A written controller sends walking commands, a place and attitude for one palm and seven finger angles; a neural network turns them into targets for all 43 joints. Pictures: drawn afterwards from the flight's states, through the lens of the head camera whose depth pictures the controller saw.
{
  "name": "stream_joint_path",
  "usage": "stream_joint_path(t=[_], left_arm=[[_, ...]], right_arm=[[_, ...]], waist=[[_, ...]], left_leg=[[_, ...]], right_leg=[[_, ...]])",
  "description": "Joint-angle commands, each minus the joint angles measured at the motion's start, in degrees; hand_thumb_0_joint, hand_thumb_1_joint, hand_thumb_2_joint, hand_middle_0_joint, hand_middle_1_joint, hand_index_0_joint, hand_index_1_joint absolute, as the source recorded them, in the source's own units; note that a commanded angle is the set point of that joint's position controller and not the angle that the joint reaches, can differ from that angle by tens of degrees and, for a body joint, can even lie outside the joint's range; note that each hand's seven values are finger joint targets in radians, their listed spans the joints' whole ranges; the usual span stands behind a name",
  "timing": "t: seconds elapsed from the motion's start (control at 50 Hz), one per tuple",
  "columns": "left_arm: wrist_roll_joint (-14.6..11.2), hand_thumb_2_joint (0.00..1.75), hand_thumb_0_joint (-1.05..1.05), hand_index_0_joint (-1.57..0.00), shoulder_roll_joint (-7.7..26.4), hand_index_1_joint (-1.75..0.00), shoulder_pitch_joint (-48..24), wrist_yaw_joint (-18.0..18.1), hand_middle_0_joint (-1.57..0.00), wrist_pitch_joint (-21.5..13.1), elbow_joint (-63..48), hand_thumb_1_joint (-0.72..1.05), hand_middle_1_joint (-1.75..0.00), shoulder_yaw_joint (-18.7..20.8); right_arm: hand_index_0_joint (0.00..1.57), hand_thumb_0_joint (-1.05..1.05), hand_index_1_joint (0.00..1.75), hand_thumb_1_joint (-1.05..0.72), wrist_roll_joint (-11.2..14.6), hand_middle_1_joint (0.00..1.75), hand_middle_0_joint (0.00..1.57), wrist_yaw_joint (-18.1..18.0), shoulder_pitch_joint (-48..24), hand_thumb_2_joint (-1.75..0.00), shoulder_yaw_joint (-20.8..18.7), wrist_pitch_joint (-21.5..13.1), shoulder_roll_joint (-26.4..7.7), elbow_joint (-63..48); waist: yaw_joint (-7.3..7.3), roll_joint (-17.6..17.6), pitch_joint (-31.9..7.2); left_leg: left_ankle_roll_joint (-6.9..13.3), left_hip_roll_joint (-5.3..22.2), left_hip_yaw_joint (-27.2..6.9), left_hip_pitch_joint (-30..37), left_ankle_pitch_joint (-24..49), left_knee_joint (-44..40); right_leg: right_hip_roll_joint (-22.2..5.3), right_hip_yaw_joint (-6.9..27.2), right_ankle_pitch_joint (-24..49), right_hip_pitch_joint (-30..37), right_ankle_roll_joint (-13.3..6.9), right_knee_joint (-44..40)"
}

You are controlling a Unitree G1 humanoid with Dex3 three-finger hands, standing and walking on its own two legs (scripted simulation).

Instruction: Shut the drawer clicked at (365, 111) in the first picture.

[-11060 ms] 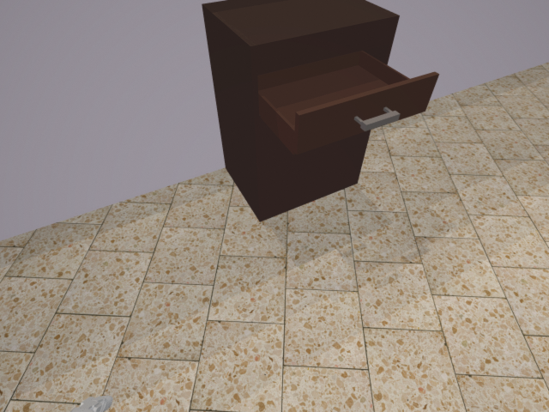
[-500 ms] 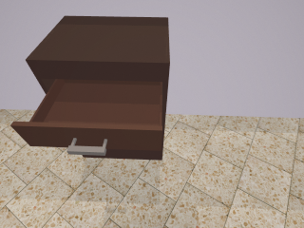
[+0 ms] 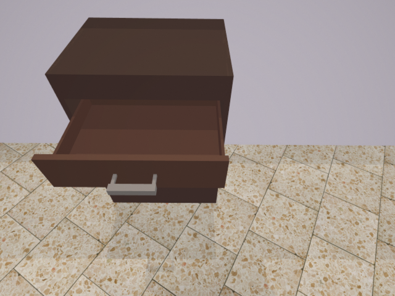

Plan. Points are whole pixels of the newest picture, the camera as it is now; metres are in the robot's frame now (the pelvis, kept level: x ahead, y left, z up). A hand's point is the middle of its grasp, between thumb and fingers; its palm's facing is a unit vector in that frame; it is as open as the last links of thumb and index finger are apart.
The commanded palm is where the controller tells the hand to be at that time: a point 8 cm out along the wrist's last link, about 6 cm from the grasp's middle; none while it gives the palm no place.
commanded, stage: shuffle to correct the standing spot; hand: left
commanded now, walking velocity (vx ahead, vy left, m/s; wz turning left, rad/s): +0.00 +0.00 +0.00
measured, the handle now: (133, 183) +0.42 +0.21 -0.11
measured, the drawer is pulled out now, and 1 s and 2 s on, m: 0.26 0.26 0.26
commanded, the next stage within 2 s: come to a stop and stand still in 0.34 s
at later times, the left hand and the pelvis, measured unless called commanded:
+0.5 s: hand out of the picture +0.03 +0.15 -0.19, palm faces +0.08 -0.98 -0.16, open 7.4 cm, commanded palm none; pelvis +0.07 -0.01 -0.01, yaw +2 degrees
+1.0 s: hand out of the picture +0.14 +0.16 -0.18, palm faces +0.05 -0.96 -0.26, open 7.4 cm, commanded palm none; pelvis +0.10 -0.04 -0.01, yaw +3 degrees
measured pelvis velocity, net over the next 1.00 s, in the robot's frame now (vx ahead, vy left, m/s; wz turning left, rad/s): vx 0.10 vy -0.04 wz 0.06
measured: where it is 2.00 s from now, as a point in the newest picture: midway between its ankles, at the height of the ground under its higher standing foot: outside the picture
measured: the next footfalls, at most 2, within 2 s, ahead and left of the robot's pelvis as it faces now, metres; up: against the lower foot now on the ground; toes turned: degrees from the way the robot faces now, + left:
right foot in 0.92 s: +0.17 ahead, -0.15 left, +0.00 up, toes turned +0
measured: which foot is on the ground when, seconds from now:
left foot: down 0.00-1.00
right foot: down 0.00-0.54, up 0.56-0.90, down 0.92-1.00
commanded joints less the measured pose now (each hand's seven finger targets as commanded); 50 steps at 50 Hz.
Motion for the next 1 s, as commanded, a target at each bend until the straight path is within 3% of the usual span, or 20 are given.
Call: stream_joint_path(t=[0.0, 0.06, 0.18, 0.26, 0.34, 0.4, 0.46, 0.48, 0.5, 0.52, 0.54, 0.62, 0.68, 0.78, 0.86, 0.88, 0.9, 0.92, 0.94, 0.98], left_arm=[[-0.3, 0.9, 0.0, -0.2, 3.4, -0.3, 3.8, 0.2, -0.2, -0.8, -0.8, 0.9, -0.3, 0.2], [-0.4, 0.9, 0.0, -0.2, 3.4, -0.3, 4.1, 0.4, -0.2, -1.0, -0.3, 0.9, -0.3, 0.2], [0.5, 0.9, 0.0, -0.2, 2.3, -0.3, 4.1, -0.1, -0.2, -0.9, 0.5, 0.9, -0.3, 0.2], [0.5, 0.9, 0.0, -0.2, 2.0, -0.3, 6.1, -0.3, -0.2, -1.6, 1.3, 0.9, -0.3, 0.4], [0.3, 0.9, 0.0, -0.2, 4.2, -0.3, 10.2, 0.1, -0.2, -2.7, 2.8, 0.9, -0.3, 1.3], [0.3, 0.9, 0.0, -0.2, 7.4, -0.3, 14.6, 0.6, -0.2, -3.0, 3.9, 0.9, -0.3, 2.4], [0.9, 0.9, 0.0, -0.2, 6.1, -0.3, 13.5, 1.2, -0.2, -2.8, 3.4, 0.9, -0.3, 2.4], [0.6, 0.9, 0.0, -0.2, 6.0, -0.3, 8.9, 1.3, -0.2, -2.5, 2.2, 0.9, -0.3, 2.1], [-0.1, 0.9, 0.0, -0.2, 5.4, -0.3, 5.0, 1.2, -0.2, -2.3, 0.5, 0.9, -0.3, 1.8], [-1.3, 0.9, 0.0, -0.2, 3.6, -0.3, 2.8, 1.3, -0.2, -2.5, -1.5, 0.9, -0.3, 1.4], [-1.6, 0.9, 0.0, -0.2, 2.8, -0.3, 1.8, 1.9, -0.2, -2.3, -2.1, 0.9, -0.3, 1.0], [-0.2, 0.9, 0.0, -0.2, 2.1, -0.3, 1.4, 1.5, -0.2, 0.6, -1.8, 0.9, -0.3, 1.4], [-0.2, 0.9, 0.0, -0.2, 1.5, -0.3, 2.8, 1.3, -0.2, 1.6, -2.1, 0.9, -0.3, 1.7], [-0.1, 0.9, 0.0, -0.2, 2.9, -0.3, 0.2, 1.0, -0.2, 1.9, -4.6, 0.9, -0.3, 2.6], [0.1, 0.9, 0.0, -0.2, 3.8, -0.3, 3.0, 0.8, -0.2, 0.4, -4.6, 0.9, -0.3, 2.9], [0.3, 0.9, 0.0, -0.2, 5.6, -0.3, 4.4, 0.9, -0.2, -0.5, -4.2, 0.9, -0.3, 3.0], [0.5, 0.9, 0.0, -0.2, 8.1, -0.3, 4.0, 1.1, -0.2, -1.1, -4.2, 0.9, -0.3, 3.0], [0.2, 0.9, 0.0, -0.2, 10.0, -0.3, 2.0, 0.8, -0.2, -1.2, -4.5, 0.9, -0.3, 2.9], [0.4, 0.9, 0.0, -0.2, 10.3, -0.3, 0.4, 0.7, -0.2, -1.0, -5.3, 0.9, -0.3, 2.5], [0.3, 0.9, 0.0, -0.2, 9.1, -0.3, -3.3, 0.8, -0.2, -0.9, -5.8, 0.9, -0.3, 2.5]], right_arm=[[0.2, 0.0, 0.3, -0.9, -0.1, 0.3, 0.2, -0.4, 1.8, -0.9, -1.3, -1.3, -7.1, -1.7], [0.2, 0.0, 0.3, -0.9, 0.0, 0.3, 0.2, -0.5, 2.4, -0.9, -1.2, -1.5, -6.6, -0.7], [0.2, 0.0, 0.3, -0.9, -0.3, 0.3, 0.2, -0.3, 3.7, -0.9, -1.8, -0.9, -7.6, 1.1], [0.2, 0.0, 0.3, -0.9, -0.2, 0.3, 0.2, -0.3, 3.2, -0.9, -1.8, -1.2, -6.6, 1.0], [0.2, 0.0, 0.3, -0.9, -0.1, 0.3, 0.2, -0.4, 1.9, -0.9, -1.4, -2.3, -4.8, 0.1], [0.2, 0.0, 0.3, -0.9, -0.3, 0.3, 0.2, -0.2, -0.7, -0.9, -1.4, -2.3, -3.2, -1.5], [0.2, 0.0, 0.3, -0.9, -0.1, 0.3, 0.2, -0.3, -3.4, -0.9, -1.2, -2.1, -2.2, -2.4], [0.2, 0.0, 0.3, -0.9, 0.1, 0.3, 0.2, -0.5, 1.1, -0.9, -1.0, -2.1, -2.1, -0.9], [0.2, 0.0, 0.3, -0.9, -0.2, 0.3, 0.2, -0.7, 8.4, -0.9, -1.3, -2.5, -4.3, 1.7], [0.2, 0.0, 0.3, -0.9, -0.3, 0.3, 0.2, -1.5, 14.6, -0.9, -2.2, -2.7, -8.7, 3.4], [0.2, 0.0, 0.3, -0.9, 0.2, 0.3, 0.2, -1.9, 13.2, -0.9, -1.7, -2.0, -8.9, 3.6], [0.2, 0.0, 0.3, -0.9, 0.0, 0.3, 0.2, -1.9, 0.2, -0.9, -1.9, -0.6, -7.2, -1.1], [0.2, 0.0, 0.3, -0.9, 0.2, 0.3, 0.2, -1.6, -1.8, -0.9, -2.5, -0.3, -8.6, -3.0], [0.2, 0.0, 0.3, -0.9, -0.3, 0.3, 0.2, -1.3, -3.6, -0.9, -3.5, 0.3, -8.5, -4.5], [0.2, 0.0, 0.3, -0.9, -0.2, 0.3, 0.2, -1.1, -4.0, -0.9, -3.8, 0.5, -8.4, -4.9], [0.2, 0.0, 0.3, -0.9, 0.2, 0.3, 0.2, -0.9, -2.6, -0.9, -3.7, 0.4, -7.2, -5.0], [0.2, 0.0, 0.3, -0.9, 0.8, 0.3, 0.2, -0.7, -0.2, -0.9, -3.6, 0.6, -5.4, -5.1], [0.2, 0.0, 0.3, -0.9, 1.0, 0.3, 0.2, -0.6, 1.7, -0.9, -3.3, 1.2, -3.4, -4.8], [0.2, 0.0, 0.3, -0.9, 1.0, 0.3, 0.2, -0.7, 2.3, -0.9, -3.2, 1.5, -2.6, -4.3], [0.2, 0.0, 0.3, -0.9, 0.6, 0.3, 0.2, -0.6, 2.9, -0.9, -2.8, 1.7, -3.0, -3.0]], waist=[[0.63, 0.1, 2.2], [0.53, 0.1, 1.1], [-0.03, 2.5, 4.2], [0.61, 2.3, 6.3], [1.58, -5.6, 2.8], [2.8, -13.4, 2.1], [2.34, -8.0, 5.3], [-1.34, -6.2, 2.9], [-4.25, -0.9, -1.1], [-5.76, 11.5, -5.5], [-3.56, 15.4, -5.3], [0.37, 5.8, 5.5], [1.11, 3.3, 2.9], [0.65, 7.7, 1.6], [2.51, 4.7, -0.6], [2.3, -0.6, -2.8], [0.72, -8.1, -5.0], [-0.71, -10.5, -4.2], [-1.42, -9.9, -3.0], [-2.09, -15.2, -2.6]], left_leg=[[-0.2, 9.8, -11.7, -2.6, -2.5, -10.1], [-0.4, 9.4, -10.5, -0.6, 3.4, -8.6], [1.9, 11.6, -13.4, -0.4, -12.4, -11.3], [2.5, 10.9, -12.1, -2.2, -8.3, -8.4], [0.7, 5.2, -4.5, -6.1, 5.2, 3.9], [-1.2, 1.6, 0.9, -15.9, -10.0, 14.9], [-1.7, 3.2, -0.2, -15.7, -15.0, 12.7], [-1.8, 3.0, -0.5, -5.9, -6.8, 1.7], [-0.5, 5.0, -3.2, 6.6, 21.7, -2.4], [5.1, 15.8, -14.9, 19.9, 58.6, 1.4], [9.2, 22.2, -17.8, 18.6, 80.3, -0.7], [7.4, 18.8, -9.7, 6.8, 58.8, -3.5], [6.2, 17.1, -7.8, 5.4, 51.2, -4.3], [5.8, 17.3, -8.0, 4.5, 44.4, -3.4], [2.0, 14.4, -7.6, 5.1, 34.9, 3.3], [-0.7, 10.6, -6.2, 3.6, 25.5, 7.0], [-3.3, 5.8, -4.0, -1.0, 7.5, 10.2], [-4.3, 3.1, -3.1, -2.4, -11.4, 10.8], [-4.2, 3.3, -3.5, 0.0, -16.2, 11.1], [-4.3, 4.6, -3.1, 2.4, -9.8, 5.6]], right_leg=[[-2.0, 2.5, 1.6, -0.4, -2.8, -3.3], [-2.4, 2.6, 3.8, 0.1, -2.6, -3.5], [0.0, -0.7, -6.0, -4.4, -3.3, 1.5], [-0.2, 0.4, -3.9, -4.0, -4.3, 1.2], [-5.2, 6.1, 11.7, 5.3, -6.3, -1.1], [-13.6, 13.5, 28.0, 13.8, -10.6, -3.8], [-14.8, 12.1, 43.7, 12.0, -12.5, -1.5], [-11.4, 6.1, 51.2, 8.3, -9.6, 5.0], [-5.3, 0.3, 48.5, 2.5, -5.3, 16.4], [0.7, -3.8, 18.3, -10.7, -1.0, 27.2], [1.3, 0.5, -18.4, -13.6, -0.5, 31.9], [-2.3, 0.0, -14.1, -12.3, 0.1, 25.6], [-1.4, -2.0, -6.2, -9.3, 0.7, 22.8], [-0.8, -1.3, -4.2, -8.2, 0.0, 19.4], [-1.3, -1.0, 7.9, -0.5, -0.7, 1.1], [-3.5, 2.9, 21.8, 3.4, -1.6, -2.5], [-11.1, 11.9, 37.4, 6.7, -5.8, -1.2], [-17.0, 13.7, 45.1, 5.3, -10.5, -3.0], [-17.7, 13.0, 39.4, 0.2, -12.0, -4.8], [-12.9, 10.0, 30.8, -1.9, -10.4, -3.7]])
